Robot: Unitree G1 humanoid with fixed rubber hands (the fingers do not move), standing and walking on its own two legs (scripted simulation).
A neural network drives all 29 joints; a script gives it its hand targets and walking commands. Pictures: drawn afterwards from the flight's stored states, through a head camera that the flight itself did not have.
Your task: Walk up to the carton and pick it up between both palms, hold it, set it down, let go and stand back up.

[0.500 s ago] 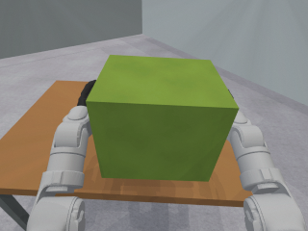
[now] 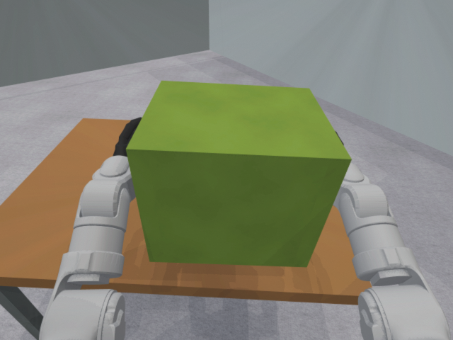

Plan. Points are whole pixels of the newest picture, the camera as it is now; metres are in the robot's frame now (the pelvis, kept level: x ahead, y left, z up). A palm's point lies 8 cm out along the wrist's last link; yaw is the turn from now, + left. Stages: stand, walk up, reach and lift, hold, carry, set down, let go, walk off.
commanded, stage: hold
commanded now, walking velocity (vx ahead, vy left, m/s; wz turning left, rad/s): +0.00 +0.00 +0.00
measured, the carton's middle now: (232, 171) +0.37 -0.01 +0.17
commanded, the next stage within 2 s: set down in 0.50 s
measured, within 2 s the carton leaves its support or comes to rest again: neither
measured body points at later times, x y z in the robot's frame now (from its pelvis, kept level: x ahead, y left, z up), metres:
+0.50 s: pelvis +0.00 +0.00 +0.00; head -0.06 +0.01 +0.45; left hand +0.38 +0.18 +0.19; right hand +0.38 -0.19 +0.18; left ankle +0.04 +0.11 -0.75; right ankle +0.03 -0.12 -0.75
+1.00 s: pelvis +0.01 +0.00 +0.00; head -0.03 +0.01 +0.45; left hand +0.40 +0.19 +0.17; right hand +0.39 -0.18 +0.16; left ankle +0.04 +0.11 -0.75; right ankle +0.03 -0.12 -0.75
